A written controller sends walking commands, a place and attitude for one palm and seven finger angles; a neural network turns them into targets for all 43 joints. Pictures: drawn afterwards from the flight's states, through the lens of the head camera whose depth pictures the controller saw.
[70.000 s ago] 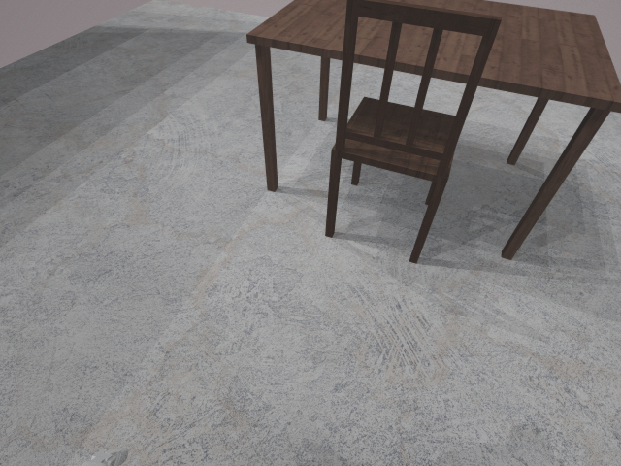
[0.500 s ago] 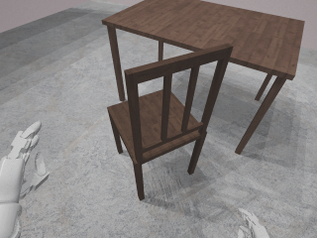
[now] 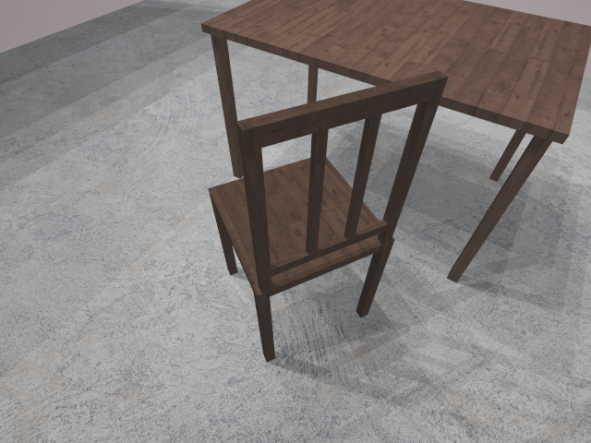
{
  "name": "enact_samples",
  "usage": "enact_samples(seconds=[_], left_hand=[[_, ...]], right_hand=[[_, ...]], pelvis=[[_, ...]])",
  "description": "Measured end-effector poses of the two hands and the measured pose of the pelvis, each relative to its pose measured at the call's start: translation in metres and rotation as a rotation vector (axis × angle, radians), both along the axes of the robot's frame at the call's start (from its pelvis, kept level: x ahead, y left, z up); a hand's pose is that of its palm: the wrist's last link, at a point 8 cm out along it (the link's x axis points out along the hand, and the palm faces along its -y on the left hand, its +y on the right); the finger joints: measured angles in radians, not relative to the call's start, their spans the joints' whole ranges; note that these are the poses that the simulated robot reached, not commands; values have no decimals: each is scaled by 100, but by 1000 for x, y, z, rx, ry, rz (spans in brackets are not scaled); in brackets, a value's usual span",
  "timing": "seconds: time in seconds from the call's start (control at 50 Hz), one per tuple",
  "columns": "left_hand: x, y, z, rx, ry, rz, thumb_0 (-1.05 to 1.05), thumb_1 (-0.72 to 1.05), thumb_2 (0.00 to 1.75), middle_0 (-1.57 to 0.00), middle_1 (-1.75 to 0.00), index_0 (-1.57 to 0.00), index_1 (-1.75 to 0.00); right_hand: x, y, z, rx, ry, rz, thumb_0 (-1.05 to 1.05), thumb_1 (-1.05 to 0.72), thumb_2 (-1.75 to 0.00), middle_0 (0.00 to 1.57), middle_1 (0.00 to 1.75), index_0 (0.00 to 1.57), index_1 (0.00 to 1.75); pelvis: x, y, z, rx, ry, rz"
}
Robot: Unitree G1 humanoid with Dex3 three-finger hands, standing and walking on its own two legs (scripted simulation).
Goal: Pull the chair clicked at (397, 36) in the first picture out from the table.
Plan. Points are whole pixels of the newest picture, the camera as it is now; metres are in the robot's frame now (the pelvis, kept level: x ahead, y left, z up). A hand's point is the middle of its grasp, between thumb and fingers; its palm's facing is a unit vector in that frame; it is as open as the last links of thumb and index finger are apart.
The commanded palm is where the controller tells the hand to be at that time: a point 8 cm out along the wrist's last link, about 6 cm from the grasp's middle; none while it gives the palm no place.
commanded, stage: let the arm hang, fingers relaxed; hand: left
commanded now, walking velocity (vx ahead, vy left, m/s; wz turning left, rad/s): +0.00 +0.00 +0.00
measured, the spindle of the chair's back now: (315, 199) +0.57 +0.01 -0.05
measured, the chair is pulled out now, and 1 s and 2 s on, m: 0.42 0.42 0.42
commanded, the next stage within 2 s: look to check the result in 0.54 s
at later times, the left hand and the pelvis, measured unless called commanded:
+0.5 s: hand out of the picture +0.03 +0.16 -0.17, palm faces +0.02 -0.98 -0.18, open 7.3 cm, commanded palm none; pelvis +0.02 -0.01 +0.00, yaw -1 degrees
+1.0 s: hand out of the picture +0.03 +0.14 -0.17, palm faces +0.04 -0.98 -0.17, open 7.4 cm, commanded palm none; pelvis +0.03 -0.02 +0.00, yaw -1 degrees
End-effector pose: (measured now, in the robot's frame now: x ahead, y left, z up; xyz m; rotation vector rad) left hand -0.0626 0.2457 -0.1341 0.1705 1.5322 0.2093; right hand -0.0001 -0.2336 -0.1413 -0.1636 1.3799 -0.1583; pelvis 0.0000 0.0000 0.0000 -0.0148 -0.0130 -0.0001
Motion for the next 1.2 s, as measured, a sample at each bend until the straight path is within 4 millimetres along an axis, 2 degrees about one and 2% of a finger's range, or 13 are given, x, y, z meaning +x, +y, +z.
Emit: enact_samples(seconds=[0.1,0.34,0.4,0.58,0.82,1.02,1.2], left_hand=[[5,-6,3,11,-4,-5,1,92,90,-20,-30,-19,-30],[75,-43,-9,-63,-157,-46,1,91,90,-20,-30,-20,-30],[81,-42,-10,-58,-156,-49,2,93,90,-20,-30,-20,-30],[82,-42,-9,-53,-141,-27,1,92,90,-20,-30,-20,-30],[75,-50,-9,-64,-102,-11,1,91,90,-20,-30,-19,-30],[84,-54,-10,-67,-120,-12,1,91,90,-20,-30,-20,-30],[93,-52,-9,-63,-135,-20,1,91,90,-20,-30,-20,-30]], right_hand=[[-7,10,-8,42,13,-26,1,-91,-90,20,30,20,30],[-16,17,-8,60,36,-71,1,-91,-90,20,30,20,30],[-17,16,-7,54,42,-78,0,-91,-90,20,30,20,30],[-14,10,-5,42,65,-73,0,-91,-90,20,30,20,30],[6,4,-5,34,43,-59,0,-91,-90,20,30,20,30],[18,1,-5,34,27,-51,0,-91,-90,20,30,20,30],[18,-1,-4,31,36,-55,0,-91,-90,20,30,20,30]], pelvis=[[4,-2,0,6,-2,-10],[14,-8,1,13,-10,-21],[16,-11,1,13,-11,-22],[22,-14,1,12,-7,-14],[30,-16,2,12,-9,-14],[34,-19,2,13,-11,-12],[37,-20,2,12,-10,-11]])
